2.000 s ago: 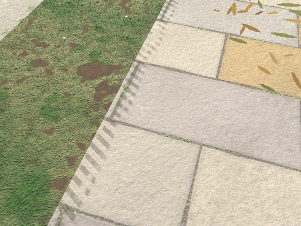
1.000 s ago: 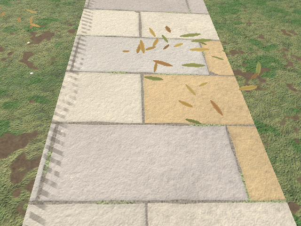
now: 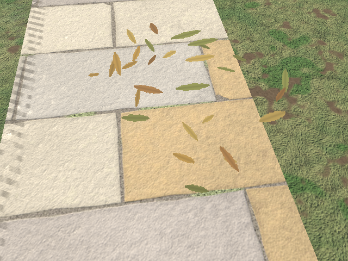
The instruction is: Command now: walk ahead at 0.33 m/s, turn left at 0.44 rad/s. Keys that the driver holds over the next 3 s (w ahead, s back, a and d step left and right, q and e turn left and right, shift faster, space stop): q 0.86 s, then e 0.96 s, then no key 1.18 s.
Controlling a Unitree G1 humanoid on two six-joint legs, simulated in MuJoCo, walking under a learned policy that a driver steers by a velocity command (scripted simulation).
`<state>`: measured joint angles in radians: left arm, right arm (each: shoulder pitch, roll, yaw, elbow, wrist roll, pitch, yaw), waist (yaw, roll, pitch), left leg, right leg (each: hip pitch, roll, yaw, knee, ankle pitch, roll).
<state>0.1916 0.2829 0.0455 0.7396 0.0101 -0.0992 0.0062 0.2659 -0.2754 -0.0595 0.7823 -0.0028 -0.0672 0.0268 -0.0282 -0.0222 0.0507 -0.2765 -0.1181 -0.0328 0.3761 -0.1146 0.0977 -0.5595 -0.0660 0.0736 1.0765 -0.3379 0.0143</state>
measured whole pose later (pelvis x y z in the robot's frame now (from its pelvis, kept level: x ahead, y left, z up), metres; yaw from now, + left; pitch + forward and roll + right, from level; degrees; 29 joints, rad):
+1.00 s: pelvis +0.16 -0.01 +0.00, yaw +33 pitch +2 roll -1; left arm 0.14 0.30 0.08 0.75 0.00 0.02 0.01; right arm 0.16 -0.28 -0.05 0.60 -0.02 0.03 -0.02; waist 0.00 -0.02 0.02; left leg -0.29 -0.06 -0.10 0.50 -0.23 0.05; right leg -0.43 -0.02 0.03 0.78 -0.33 0.08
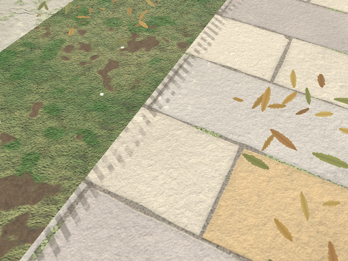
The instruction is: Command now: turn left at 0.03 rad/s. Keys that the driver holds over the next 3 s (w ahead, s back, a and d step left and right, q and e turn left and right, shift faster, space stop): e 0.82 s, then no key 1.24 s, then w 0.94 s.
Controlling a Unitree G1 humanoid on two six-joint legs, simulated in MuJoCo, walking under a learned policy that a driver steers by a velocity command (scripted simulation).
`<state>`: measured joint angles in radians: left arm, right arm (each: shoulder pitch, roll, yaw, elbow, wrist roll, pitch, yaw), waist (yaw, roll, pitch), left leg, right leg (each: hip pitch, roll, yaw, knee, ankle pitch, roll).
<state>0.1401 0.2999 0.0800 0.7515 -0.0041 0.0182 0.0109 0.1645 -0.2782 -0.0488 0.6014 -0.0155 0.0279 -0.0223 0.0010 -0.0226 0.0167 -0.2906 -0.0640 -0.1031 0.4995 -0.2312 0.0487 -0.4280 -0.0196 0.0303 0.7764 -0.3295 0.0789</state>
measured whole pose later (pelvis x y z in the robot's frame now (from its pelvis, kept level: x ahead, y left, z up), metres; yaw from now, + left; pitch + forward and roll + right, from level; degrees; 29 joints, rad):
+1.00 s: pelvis -0.01 -0.07 +0.00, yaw -29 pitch +2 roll +1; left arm 0.16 0.30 0.06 0.62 0.00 0.04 0.02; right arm 0.13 -0.28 -0.08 0.68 0.01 0.00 -0.02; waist 0.02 0.01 0.03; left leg -0.40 -0.01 -0.07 0.74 -0.36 -0.08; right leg -0.31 0.11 0.15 0.52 -0.23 -0.06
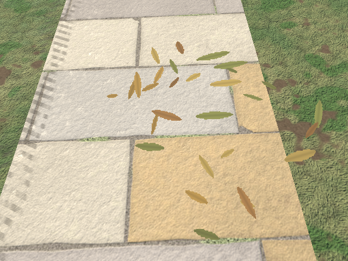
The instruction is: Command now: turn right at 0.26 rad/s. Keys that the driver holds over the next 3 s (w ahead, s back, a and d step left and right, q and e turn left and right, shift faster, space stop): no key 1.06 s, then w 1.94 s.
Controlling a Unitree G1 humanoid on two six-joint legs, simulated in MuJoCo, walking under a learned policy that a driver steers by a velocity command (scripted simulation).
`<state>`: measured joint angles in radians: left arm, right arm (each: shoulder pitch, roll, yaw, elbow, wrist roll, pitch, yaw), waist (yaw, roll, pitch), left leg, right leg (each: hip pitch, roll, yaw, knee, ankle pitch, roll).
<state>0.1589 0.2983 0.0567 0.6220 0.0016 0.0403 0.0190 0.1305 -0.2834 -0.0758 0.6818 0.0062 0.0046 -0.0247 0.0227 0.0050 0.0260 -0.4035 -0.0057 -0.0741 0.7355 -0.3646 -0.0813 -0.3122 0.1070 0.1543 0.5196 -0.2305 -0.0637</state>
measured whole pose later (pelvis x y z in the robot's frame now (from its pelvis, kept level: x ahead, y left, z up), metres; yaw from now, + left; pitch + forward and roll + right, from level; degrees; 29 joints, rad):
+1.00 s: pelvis +0.02 +0.04 +0.00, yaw -2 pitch -1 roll +0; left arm 0.22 0.21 0.06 0.71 0.01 0.02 0.04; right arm 0.21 -0.22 -0.04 0.75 -0.01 -0.03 0.00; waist 0.00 0.00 0.03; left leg -0.19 -0.04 -0.03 0.52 -0.30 0.03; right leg -0.22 0.05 0.15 0.52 -0.28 0.01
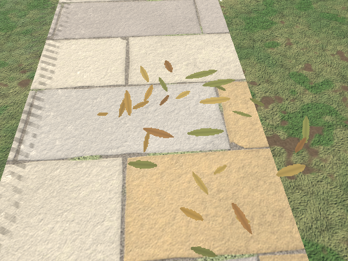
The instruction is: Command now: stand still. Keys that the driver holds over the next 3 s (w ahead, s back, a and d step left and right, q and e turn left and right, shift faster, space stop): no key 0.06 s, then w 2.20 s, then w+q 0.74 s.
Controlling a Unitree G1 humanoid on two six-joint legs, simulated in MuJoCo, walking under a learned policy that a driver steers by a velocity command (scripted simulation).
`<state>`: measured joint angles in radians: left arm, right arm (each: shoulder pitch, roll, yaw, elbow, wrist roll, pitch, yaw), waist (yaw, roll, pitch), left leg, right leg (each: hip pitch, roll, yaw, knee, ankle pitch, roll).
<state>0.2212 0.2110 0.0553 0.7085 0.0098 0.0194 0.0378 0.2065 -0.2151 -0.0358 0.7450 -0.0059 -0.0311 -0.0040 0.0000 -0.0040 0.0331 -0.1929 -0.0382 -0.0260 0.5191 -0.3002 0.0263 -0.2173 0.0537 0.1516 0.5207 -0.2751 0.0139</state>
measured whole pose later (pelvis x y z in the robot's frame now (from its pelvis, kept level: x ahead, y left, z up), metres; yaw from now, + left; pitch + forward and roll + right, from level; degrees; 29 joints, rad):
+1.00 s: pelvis +0.36 +0.01 +0.00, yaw +0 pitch +1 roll +1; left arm 0.32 0.29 0.04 0.79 -0.02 -0.08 0.00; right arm 0.21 -0.27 -0.04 0.77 0.00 -0.09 0.03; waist 0.00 -0.03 0.04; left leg -0.31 -0.06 0.05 0.43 -0.14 0.08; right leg -0.45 -0.06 0.04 1.18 -0.32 -0.03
